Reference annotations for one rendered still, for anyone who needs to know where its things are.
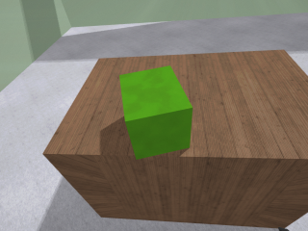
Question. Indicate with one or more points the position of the carton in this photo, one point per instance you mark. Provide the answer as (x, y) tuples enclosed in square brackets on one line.
[(157, 112)]

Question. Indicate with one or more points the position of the pedestal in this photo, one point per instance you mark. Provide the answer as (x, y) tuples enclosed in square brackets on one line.
[(247, 164)]

